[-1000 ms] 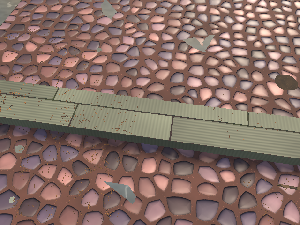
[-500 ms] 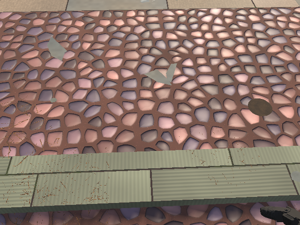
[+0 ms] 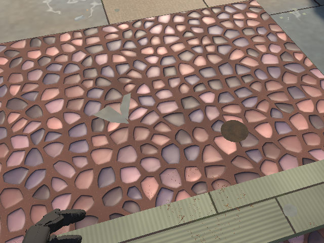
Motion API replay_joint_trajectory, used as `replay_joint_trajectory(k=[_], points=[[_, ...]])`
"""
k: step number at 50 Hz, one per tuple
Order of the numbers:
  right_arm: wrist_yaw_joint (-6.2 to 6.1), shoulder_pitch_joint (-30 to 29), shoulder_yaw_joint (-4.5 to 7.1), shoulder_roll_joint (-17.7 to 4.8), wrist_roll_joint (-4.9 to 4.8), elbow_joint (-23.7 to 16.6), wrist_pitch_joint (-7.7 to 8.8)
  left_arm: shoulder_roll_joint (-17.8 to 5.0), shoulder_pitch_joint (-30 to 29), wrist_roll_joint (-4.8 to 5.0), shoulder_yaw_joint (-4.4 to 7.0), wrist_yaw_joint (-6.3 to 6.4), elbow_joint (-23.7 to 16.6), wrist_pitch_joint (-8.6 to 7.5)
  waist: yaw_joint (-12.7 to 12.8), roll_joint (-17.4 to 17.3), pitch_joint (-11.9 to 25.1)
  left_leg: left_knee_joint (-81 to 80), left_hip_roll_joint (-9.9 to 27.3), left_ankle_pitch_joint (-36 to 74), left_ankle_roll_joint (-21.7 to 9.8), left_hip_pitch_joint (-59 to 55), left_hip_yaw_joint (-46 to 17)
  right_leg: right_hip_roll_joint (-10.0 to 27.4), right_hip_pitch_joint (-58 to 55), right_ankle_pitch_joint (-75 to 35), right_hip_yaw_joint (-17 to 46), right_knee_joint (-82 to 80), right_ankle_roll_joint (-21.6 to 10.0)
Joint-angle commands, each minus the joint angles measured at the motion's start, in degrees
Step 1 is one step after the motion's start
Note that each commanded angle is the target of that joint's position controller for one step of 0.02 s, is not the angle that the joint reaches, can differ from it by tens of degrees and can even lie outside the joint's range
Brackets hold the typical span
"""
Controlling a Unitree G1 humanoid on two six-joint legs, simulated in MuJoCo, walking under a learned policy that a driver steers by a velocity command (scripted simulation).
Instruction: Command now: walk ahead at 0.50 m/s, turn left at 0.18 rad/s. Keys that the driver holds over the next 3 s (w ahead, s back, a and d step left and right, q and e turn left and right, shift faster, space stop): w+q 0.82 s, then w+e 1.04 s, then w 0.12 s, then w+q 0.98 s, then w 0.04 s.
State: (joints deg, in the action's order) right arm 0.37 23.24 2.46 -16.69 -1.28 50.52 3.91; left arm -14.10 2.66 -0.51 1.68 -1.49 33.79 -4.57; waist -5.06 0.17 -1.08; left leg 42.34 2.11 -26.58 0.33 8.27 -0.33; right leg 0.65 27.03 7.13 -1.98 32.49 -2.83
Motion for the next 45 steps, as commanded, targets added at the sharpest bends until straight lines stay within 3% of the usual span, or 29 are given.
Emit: replay_joint_trajectory(k=[1, 2, 3, 4, 7, 11, 14, 16, 17, 19, 20, 21, 22, 23, 24, 25, 26, 27, 28, 29, 30, 31, 33, 34, 36, 38, 41, 45], points=[[0.26, -1.7, 1.21, -7.69, -1.47, -5.88, 2.26, -11.4, 22.33, -0.19, 4.22, 0.9, 2.01, 0.28, 11.9, 8.93, 15.17, 33.7, -0.08, -3.19, -1.11, 37.6, -7.59, 22.9, -42.31, 5.95, 33.55, -13.11, -13.27], [0.3, -4.96, 1.12, -7.11, -1.38, -6.7, 1.92, -8.93, 18.94, 0.37, 3.39, 0.75, 2.24, 0.25, 10.39, 7.6, 9.77, 33.12, 2.38, 1.34, -1.16, 38.06, -5.52, 19.95, -35.3, 7.01, 25.9, -14.75, -11.33], [0.11, -6.73, 1.24, -6.42, -0.67, -6.9, 1.42, -6.98, 15.06, 0.44, 2.75, 0.51, 2.4, 0.04, 8.48, 5.51, 5.71, 30.63, 4.0, 5.59, -0.95, 36.68, -4.93, 17.34, -28.33, 7.09, 21.05, -17.57, -10.08], [-0.05, -6.13, 1.53, -5.71, -0.38, -6.68, 0.54, -5.59, 12.89, 0.16, 2.41, 0.28, 2.69, -0.49, 6.55, 6.8, 3.19, 29.57, 5.23, 8.57, -0.57, 34.14, -5.15, 15.62, -23.12, 4.99, 17.26, -20.12, -9.29], [-0.25, -4.06, 1.4, -2.49, -0.52, -5.99, -1.54, -5.4, 10.58, -0.33, 2.82, 0.2, 4.54, -2.01, 3.67, 5.8, 0.96, 30.82, 5.0, 13.65, 0.63, 31.66, -5.57, 14.63, -16.64, -4.64, 8.49, -24.13, -9.09], [-1.08, -7.33, 1.6, -1.24, -0.09, -7.09, -2.88, -5.1, 14.26, -0.8, 2.93, 1.48, 8.54, -1.53, 4.32, 4.71, -1.59, 36.55, 3.84, 15.76, 1.56, 41.87, -6.73, 15.98, -20.92, -9.64, 2.72, -24.37, -9.16], [-0.7, -12.32, 1.03, 0.06, 0.07, -10.11, -3.01, -5.61, 16.47, -0.85, 2.94, 2.5, 10.61, -0.17, 4.99, 3.47, -3.45, 36.98, 3.64, 15.89, 1.41, 50.66, -6.59, 16.32, -26.06, -9.69, -0.8, -23.5, -7.93], [0.08, -17.01, 0.26, 1.0, 0.51, -12.85, -2.8, -6.32, 17.04, -1.3, 2.93, 3.07, 11.13, 0.74, 5.87, 2.05, -4.53, 31.98, 4.06, 17.75, 1.15, 51.43, -3.91, 15.82, -26.86, -10.75, -4.07, -22.82, -6.57], [0.94, -19.55, -0.71, 2.26, 0.57, -14.62, -2.76, -7.95, 15.91, -0.77, 3.22, 3.2, 10.64, 1.27, 6.3, 1.73, -4.8, 24.17, 4.85, 17.03, 0.45, 46.97, -0.53, 15.63, -24.02, -10.15, -6.6, -24.05, -6.0], [2.26, -25.35, -1.35, 3.18, 0.42, -17.52, -2.54, -9.83, 18.95, 0.13, 3.67, 3.72, 11.78, 1.74, 8.8, 1.91, -5.63, 15.55, 4.45, 15.41, -0.91, 41.92, 3.53, 16.88, -24.68, -12.28, -7.49, -25.91, -5.77], [2.7, -24.13, -1.31, 3.37, 0.63, -17.69, -2.4, -10.81, 19.24, 0.48, 3.85, 3.61, 12.28, 1.89, 8.33, 4.11, -4.51, 17.05, 2.69, 9.98, -2.35, 39.78, 6.9, 18.29, -26.98, -22.32, -8.39, -24.13, -6.32], [2.97, -21.86, -0.86, 2.26, 0.38, -17.93, -2.3, -11.57, 17.95, 0.92, 3.9, 3.58, 12.12, 2.17, 6.35, 5.03, -2.88, 14.67, 1.64, 7.42, -4.26, 36.2, 7.96, 17.9, -28.59, -35.4, -10.46, -19.85, -5.5], [3.04, -19.28, -0.07, 0.54, 0.31, -17.92, -2.3, -12.39, 17.58, 1.16, 3.99, 3.64, 12.0, 2.26, 4.66, 6.84, 0.12, 13.47, -1.66, 5.69, -5.95, 31.1, 10.43, 17.8, -30.1, -52.26, -11.34, -14.36, -5.13], [3.02, -12.96, 1.32, -2.2, 0.1, -17.21, -2.24, -13.79, 16.19, 1.32, 4.12, 3.69, 11.9, 2.5, 0.71, 8.82, 4.21, 10.43, -5.01, 6.58, -7.95, 22.7, 11.77, 17.37, -30.51, -67.33, -12.06, -5.75, -4.35], [2.8, -3.41, 3.45, -6.41, -0.31, -15.19, -2.08, -13.39, 15.3, 1.82, 3.79, 3.63, 11.9, 2.38, -4.58, 8.72, 9.83, 2.81, -8.11, 13.23, -10.58, 7.61, 10.18, 14.91, -26.87, -68.19, -12.51, 6.38, -2.6], [1.66, 3.25, 6.28, -13.31, -0.34, -13.59, -2.45, -10.88, 16.24, 1.76, 3.08, 3.77, 9.52, 1.41, -6.42, 0.34, 13.92, -6.32, -1.52, 9.79, -15.38, -10.23, -8.25, 9.75, -9.25, -43.05, -12.0, 24.95, 1.39], [1.0, 1.1, 7.11, -18.6, -0.3, -14.59, -2.38, -3.48, 17.93, 0.24, 0.69, 2.7, 6.5, -0.76, -0.47, -16.86, 22.03, -21.95, 14.06, 0.17, -25.92, -21.85, -48.17, -3.97, 8.68, 16.72, -2.04, 47.36, 4.55], [0.83, -0.48, 5.01, -12.73, 1.13, -15.7, -1.41, -9.02, 13.0, 1.12, 2.4, 1.02, 6.47, -3.1, -2.44, -8.1, 24.21, -26.28, 15.87, -1.94, -23.16, -20.58, -52.69, -1.89, 12.6, 15.84, 11.75, 53.85, 2.71], [0.97, -0.63, 3.63, -8.52, 1.73, -14.89, -0.72, -8.18, 9.73, 3.18, 2.46, 0.35, 5.36, -3.71, -1.28, -5.52, 15.67, -24.98, 14.77, -1.27, -20.43, -14.24, -44.18, -0.18, 15.86, 14.66, 10.1, 53.89, 1.25], [1.26, -2.64, 3.24, -6.9, 1.12, -13.99, -0.13, -5.94, 7.84, 2.56, 1.91, 0.74, 4.47, -4.06, 1.32, 0.43, 7.7, -24.58, 12.05, 4.15, -18.23, -5.48, -36.42, 2.29, 16.56, 12.84, 8.54, 49.6, 0.49], [1.42, -5.84, 2.64, -4.5, 1.05, -14.08, 0.29, -6.0, 7.85, 1.33, 2.34, 1.34, 4.7, -3.65, 3.89, 0.25, 5.2, -24.45, 9.44, 11.55, -16.65, 0.35, -29.36, 4.67, 13.98, 10.68, 8.36, 45.49, 0.06], [1.5, -8.07, 2.13, -3.05, 1.51, -14.84, 0.35, -6.32, 9.38, 1.3, 2.56, 1.44, 4.77, -2.73, 5.84, -2.47, 3.83, -25.24, 7.52, 14.7, -16.63, 4.85, -25.78, 5.03, 11.14, 10.56, 8.06, 47.78, -0.34], [1.27, -8.9, 2.21, -3.35, 0.71, -14.94, 0.78, -6.25, 10.27, 0.65, 2.62, 1.53, 4.13, -1.65, 7.57, -2.27, 3.01, -28.24, 5.38, 18.02, -16.55, 6.68, -21.11, 5.85, 11.41, 8.17, 7.43, 43.47, 0.16], [0.84, -8.87, 2.43, -3.93, 0.17, -14.98, 0.75, -5.62, 9.61, -0.16, 2.27, 1.65, 3.91, -1.14, 7.6, -1.42, 2.13, -29.15, 4.45, 21.14, -16.56, 7.57, -18.55, 6.0, 11.58, 7.23, 6.06, 38.42, 1.41], [-0.1, -6.54, 2.5, -4.52, 0.47, -14.72, 0.75, -5.47, 5.77, -1.01, 2.19, 1.82, 3.15, -0.8, 6.22, -0.61, 1.69, -29.89, 3.78, 27.8, -16.44, 7.41, -16.08, 5.06, 12.09, 2.96, 4.38, 31.25, 3.67], [-0.72, -4.45, 2.83, -5.62, 0.58, -14.01, 0.61, -4.78, 1.43, -0.72, 1.9, 1.83, 2.07, -0.9, 4.56, -2.35, 1.37, -30.16, 3.4, 27.89, -15.74, 5.92, -15.03, 4.04, 12.98, -2.64, 4.22, 21.67, 5.06], [-1.08, -2.26, 3.31, -7.02, 0.0, -13.31, 0.08, -3.41, -5.51, 0.25, 1.29, 1.27, 0.87, -1.32, 1.5, -5.34, 0.66, -29.71, 2.69, 21.78, -13.98, 5.32, -14.76, 1.15, 9.12, -9.68, 3.77, 6.62, 5.9], [-0.8, 0.11, 3.07, -7.16, 0.01, -11.18, 0.02, -4.84, -8.32, 1.21, 1.39, -0.35, 0.56, -2.24, -0.98, -6.43, 0.54, -27.61, 6.89, 21.15, -13.31, -1.82, -15.68, 1.61, 7.66, -13.03, 3.53, -1.05, 4.44]])
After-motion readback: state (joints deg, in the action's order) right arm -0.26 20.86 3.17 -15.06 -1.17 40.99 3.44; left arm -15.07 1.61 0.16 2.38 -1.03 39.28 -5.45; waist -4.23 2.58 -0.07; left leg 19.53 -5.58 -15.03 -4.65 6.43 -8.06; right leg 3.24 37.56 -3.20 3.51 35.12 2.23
